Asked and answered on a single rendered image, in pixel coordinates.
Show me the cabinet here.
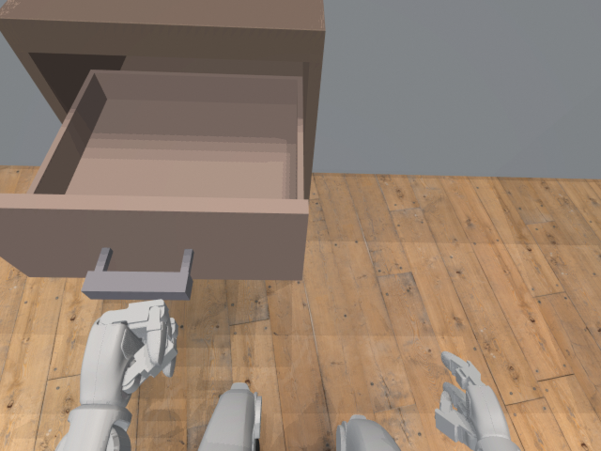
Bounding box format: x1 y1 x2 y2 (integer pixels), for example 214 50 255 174
0 0 326 199

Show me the robot thigh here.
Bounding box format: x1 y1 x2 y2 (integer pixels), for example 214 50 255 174
197 389 262 451
336 419 401 451

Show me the right robot thigh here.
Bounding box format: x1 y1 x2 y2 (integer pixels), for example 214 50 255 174
336 419 401 451

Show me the left robot hand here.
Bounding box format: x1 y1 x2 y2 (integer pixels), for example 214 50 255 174
80 299 178 408

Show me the left robot forearm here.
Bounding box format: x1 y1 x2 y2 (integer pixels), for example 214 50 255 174
54 404 132 451

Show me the right robot hand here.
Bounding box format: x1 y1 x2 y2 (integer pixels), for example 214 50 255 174
435 351 511 451

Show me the left robot thigh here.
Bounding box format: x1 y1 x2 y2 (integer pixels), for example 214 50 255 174
197 389 262 451

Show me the drawer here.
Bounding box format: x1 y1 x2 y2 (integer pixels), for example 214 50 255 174
0 70 309 281

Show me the handle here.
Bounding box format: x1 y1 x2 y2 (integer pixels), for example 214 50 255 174
81 247 194 301

